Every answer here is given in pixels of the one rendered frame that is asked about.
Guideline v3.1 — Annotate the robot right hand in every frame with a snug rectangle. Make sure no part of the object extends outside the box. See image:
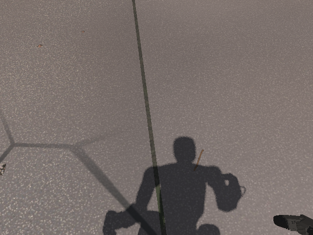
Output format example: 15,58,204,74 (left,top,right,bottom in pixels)
273,214,313,235

